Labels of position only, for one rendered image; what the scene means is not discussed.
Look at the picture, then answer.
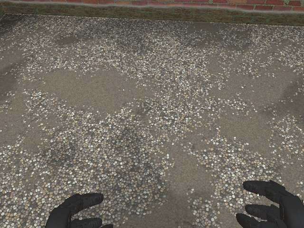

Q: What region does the robot right hand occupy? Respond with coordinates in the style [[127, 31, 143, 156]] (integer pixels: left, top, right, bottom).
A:
[[236, 180, 304, 228]]

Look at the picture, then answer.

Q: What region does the robot left hand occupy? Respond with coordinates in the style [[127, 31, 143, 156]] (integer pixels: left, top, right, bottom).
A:
[[45, 193, 113, 228]]

